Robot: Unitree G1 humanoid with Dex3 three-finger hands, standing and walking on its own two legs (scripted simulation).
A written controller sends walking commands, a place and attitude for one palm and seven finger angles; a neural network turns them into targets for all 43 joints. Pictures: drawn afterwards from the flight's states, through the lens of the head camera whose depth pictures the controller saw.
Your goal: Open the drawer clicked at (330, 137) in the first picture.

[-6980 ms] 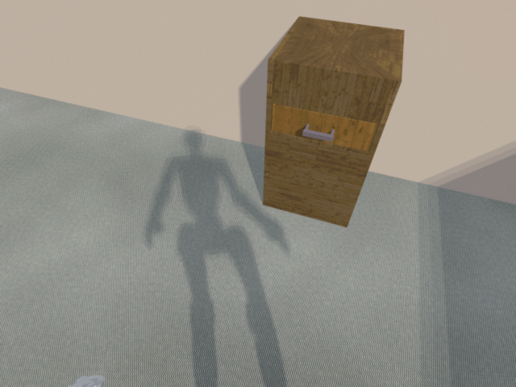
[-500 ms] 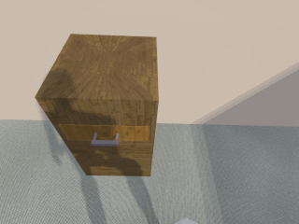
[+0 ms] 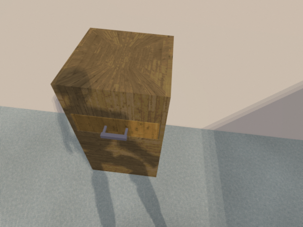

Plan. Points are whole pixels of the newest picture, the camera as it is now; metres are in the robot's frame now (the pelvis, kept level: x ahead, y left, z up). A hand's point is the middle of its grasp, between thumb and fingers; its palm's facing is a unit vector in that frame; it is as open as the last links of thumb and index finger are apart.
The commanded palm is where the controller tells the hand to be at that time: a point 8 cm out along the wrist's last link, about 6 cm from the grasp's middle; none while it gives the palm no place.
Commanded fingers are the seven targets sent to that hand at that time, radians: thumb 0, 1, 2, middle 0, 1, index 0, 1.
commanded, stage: come to a stop and stand still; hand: left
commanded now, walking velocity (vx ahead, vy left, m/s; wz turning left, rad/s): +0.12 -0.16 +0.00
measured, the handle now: (114, 132) +0.51 +0.20 -0.22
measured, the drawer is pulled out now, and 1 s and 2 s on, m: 0.00 0.00 0.00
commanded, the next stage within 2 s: look again from close up in 0.84 s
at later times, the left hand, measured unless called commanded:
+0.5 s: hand out of the picture +0.02 +0.17 -0.16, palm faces -0.02 -0.98 -0.20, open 7.3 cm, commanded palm none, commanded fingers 0.00 0.90 0.90 -0.20 -0.30 -0.20 -0.30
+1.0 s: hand out of the picture -0.02 +0.11 -0.16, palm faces +0.03 -0.99 -0.16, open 7.4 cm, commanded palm none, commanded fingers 0.00 0.90 0.90 -0.20 -0.30 -0.20 -0.30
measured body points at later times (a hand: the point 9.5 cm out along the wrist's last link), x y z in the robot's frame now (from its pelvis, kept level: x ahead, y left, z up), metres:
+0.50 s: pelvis +0.02 +0.00 +0.01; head +0.03 -0.01 +0.46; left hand +0.02 +0.22 -0.14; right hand -0.05 -0.21 -0.15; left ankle -0.01 +0.11 -0.73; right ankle -0.01 -0.11 -0.73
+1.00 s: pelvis +0.01 -0.03 +0.02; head +0.03 -0.04 +0.46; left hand -0.02 +0.17 -0.14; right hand +0.01 -0.25 -0.15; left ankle -0.01 +0.11 -0.72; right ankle -0.01 -0.11 -0.73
